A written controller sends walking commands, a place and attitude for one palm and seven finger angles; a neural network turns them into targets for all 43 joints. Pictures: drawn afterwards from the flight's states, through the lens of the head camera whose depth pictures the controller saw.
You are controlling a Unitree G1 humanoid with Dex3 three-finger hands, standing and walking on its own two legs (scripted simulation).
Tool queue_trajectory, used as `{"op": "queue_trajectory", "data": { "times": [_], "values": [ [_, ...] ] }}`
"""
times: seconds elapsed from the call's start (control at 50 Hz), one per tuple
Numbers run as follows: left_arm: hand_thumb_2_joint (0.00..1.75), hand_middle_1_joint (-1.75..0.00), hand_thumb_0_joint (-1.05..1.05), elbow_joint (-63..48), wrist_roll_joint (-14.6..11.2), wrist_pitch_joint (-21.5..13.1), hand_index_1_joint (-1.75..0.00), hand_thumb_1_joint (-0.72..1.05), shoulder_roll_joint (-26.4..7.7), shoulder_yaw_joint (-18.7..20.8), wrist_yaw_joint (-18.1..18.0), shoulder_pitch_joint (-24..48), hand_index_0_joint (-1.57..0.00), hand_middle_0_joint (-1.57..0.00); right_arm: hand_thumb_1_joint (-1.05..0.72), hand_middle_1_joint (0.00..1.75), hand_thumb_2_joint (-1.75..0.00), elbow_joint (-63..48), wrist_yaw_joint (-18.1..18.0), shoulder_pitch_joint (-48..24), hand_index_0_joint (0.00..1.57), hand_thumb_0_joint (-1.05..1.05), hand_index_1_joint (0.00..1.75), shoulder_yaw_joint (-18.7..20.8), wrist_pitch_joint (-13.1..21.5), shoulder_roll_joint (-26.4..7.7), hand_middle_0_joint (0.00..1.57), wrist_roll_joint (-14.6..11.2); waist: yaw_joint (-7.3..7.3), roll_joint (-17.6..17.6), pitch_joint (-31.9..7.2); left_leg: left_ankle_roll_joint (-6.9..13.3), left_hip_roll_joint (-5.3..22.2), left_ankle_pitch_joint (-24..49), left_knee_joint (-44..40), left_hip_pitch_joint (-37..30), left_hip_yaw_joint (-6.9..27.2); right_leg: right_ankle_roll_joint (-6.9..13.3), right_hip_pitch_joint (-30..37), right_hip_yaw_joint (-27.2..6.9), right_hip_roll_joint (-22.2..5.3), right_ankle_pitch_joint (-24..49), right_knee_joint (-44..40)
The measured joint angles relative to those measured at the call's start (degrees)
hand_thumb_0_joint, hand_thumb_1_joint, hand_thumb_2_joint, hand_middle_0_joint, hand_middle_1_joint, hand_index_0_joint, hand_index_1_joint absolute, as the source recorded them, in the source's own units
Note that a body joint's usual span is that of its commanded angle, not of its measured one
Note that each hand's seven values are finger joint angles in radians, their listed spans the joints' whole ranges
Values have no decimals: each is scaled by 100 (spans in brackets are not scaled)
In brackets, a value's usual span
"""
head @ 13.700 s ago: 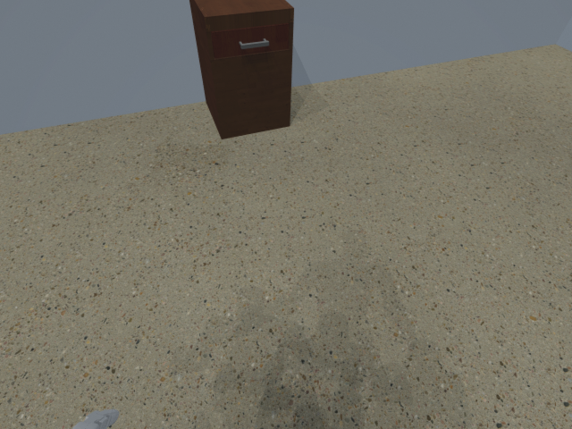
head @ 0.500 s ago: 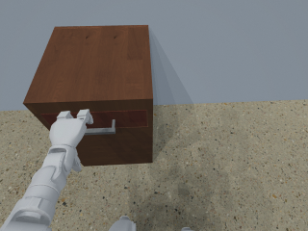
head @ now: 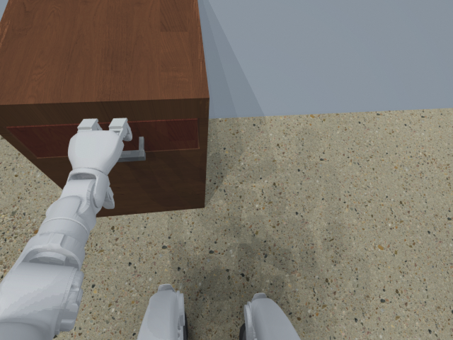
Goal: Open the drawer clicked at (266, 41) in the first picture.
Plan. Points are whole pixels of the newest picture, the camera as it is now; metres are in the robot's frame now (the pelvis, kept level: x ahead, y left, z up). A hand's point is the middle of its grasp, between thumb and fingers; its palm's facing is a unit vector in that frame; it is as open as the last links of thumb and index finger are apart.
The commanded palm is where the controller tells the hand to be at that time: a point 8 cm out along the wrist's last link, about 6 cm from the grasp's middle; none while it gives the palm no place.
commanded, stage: move the hooked fingers above the handle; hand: left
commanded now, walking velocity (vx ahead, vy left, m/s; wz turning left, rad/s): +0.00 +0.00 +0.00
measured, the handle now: (113, 149) +0.52 +0.24 -0.12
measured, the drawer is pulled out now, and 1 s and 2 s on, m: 0.00 0.00 0.00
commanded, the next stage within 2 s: none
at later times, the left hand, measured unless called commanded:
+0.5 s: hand (107, 155) +0.46 +0.22 -0.04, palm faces -0.09 -0.06 -0.99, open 13.8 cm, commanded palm +0.46 +0.22 -0.01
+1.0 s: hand (111, 150) +0.48 +0.22 -0.04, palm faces -0.01 -0.07 -1.00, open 13.8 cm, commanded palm +0.46 +0.22 -0.01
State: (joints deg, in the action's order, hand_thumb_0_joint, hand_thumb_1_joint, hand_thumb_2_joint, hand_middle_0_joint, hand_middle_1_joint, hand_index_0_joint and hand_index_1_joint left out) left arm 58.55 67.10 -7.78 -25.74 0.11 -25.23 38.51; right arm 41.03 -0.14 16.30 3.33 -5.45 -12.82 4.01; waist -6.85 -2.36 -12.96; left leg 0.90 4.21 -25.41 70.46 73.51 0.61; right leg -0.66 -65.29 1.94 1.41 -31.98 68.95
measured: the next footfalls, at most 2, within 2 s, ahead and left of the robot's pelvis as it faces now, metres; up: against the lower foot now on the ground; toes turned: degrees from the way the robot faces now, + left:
none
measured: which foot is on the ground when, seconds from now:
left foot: down 0.00-1.00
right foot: down 0.00-1.00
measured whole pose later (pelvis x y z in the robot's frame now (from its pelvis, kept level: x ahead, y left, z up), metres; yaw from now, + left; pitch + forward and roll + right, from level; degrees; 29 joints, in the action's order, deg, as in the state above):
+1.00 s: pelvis -0.01 +0.00 -0.02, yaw +0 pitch +30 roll -5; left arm 59.2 65.3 -4.5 -26.6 -1.3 -26.6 44.8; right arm 41.0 -0.3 15.1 2.1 -4.0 -12.3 3.3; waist -7.5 -3.2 -13.0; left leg 0.9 4.0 -26.2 74.9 78.7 1.9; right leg -0.6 -69.8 3.0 1.5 -33.1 73.1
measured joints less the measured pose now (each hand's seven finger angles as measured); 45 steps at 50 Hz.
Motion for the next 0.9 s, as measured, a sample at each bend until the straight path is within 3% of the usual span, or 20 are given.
{"op": "queue_trajectory", "data": {
  "times": [0.1, 0.16, 0.24, 0.3, 0.36, 0.42, 0.48, 0.52, 0.6, 0.68, 0.76, 0.84, 0.9],
  "values": [
    [30, -121, 0, 44, 236, -71, -120, -49, -148, 465, -550, 286, -33, -32, -90, 30, -90, -102, 64, -39, 20, 1, 30, -10, -59, -74, 20, 63, -180, -88, -18, 10, 67, -151, 544, 616, 38, -6, -601, 9, 63, -142, 522],
    [30, -126, 0, -163, 238, 116, -119, -49, -117, 589, -813, 238, -32, -36, -90, 30, -90, -180, 141, -63, 20, 1, 30, -12, -159, -96, 20, 46, -142, -156, 77, 22, 82, -169, 704, 797, 10, -38, -803, -28, 71, -164, 708],
    [30, -125, 0, -17, 21, 742, -119, -49, -162, 642, -683, 184, -32, -35, -90, 30, -90, -188, 177, -144, 20, 1, 30, -103, -228, -41, 20, -56, -59, -177, 251, 36, 81, -84, 600, 708, -80, -59, -787, -113, 60, -94, 689],
    [30, -124, 0, 82, -225, 938, -119, -49, -296, 555, -319, 137, -32, -34, -90, 30, -90, -150, 119, -135, 20, 1, 30, -175, -136, 31, 20, -130, 17, -153, 299, 30, 63, 15, 411, 561, -95, -39, -665, -119, 44, -15, 543],
    [30, -122, 0, 14, -444, 824, -120, -49, -388, 219, 116, 160, -33, -33, -90, 30, -90, -43, 17, -60, 20, 1, 30, -179, 30, 87, 20, -155, 98, -100, 240, 6, 20, 79, 255, 414, -41, -11, -492, -56, 11, 20, 392],
    [30, -121, 0, -28, -487, 504, -120, -49, -387, -174, 395, 313, -33, -33, -90, 30, -90, 63, -74, -1, 20, 1, 30, -162, 189, 81, 20, -145, 112, -40, 129, -18, -19, 72, 220, 328, 49, 13, -348, 37, -12, -5, 319],
    [30, -121, 0, 66, -352, 199, -120, -49, -296, -378, 416, 558, -33, -32, -90, 30, -90, 64, -103, -7, 20, 1, 30, -128, 280, 14, 20, -116, 18, -16, 3, -35, -34, 13, 317, 396, 130, 33, -357, 114, -16, -67, 362],
    [30, -121, 0, 176, -242, 74, -120, -49, -232, -267, 299, 706, -32, -32, -90, 30, -90, -7, -86, -64, 20, 1, 30, -121, 284, -48, 20, -95, -91, -19, -42, -35, -14, -42, 435, 514, 154, 40, -456, 131, 7, -107, 446],
    [30, -125, 0, 17, -20, 92, -119, -49, -100, 205, -279, 538, -32, -36, -90, 30, -90, -280, -18, -101, 20, 1, 30, -77, 130, -174, 20, -53, -125, -89, -48, -14, 36, -124, 643, 740, 130, 27, -690, 93, 51, -156, 630],
    [30, -125, 1, 134, 59, 515, -119, -49, -210, 438, -470, 361, -32, -35, -90, 30, -90, -416, 66, -212, 20, 1, 30, -111, -71, -188, 20, -76, -96, -115, 131, 9, 71, -125, 698, 787, 41, -15, -798, -2, 70, -144, 732],
    [30, -123, 0, -4, -154, 693, -119, -49, -372, 493, -255, 139, -32, -34, -90, 30, -90, -349, 52, -213, 20, 1, 30, -138, -57, -80, 20, -117, 15, -82, 274, 9, 62, -56, 592, 753, 1, -16, -800, -37, 57, -89, 674],
    [30, -122, 0, -420, -426, 504, -120, -49, -353, 129, 82, 54, -33, -33, -90, 30, -90, -65, -24, -123, 20, 1, 30, -92, 58, 44, 20, -110, 169, -42, 247, -2, -5, -7, 443, 611, 46, -6, -622, 21, 2, -74, 524],
    [30, -121, 0, -436, -414, 306, -120, -49, -242, -178, 136, 204, -33, -32, -90, 30, -90, 94, -65, -92, 20, 1, 30, -90, 130, 86, 20, -91, 175, -34, 157, -9, -38, -14, 379, 489, 101, 0, -455, 79, -20, -85, 419]
  ]
}}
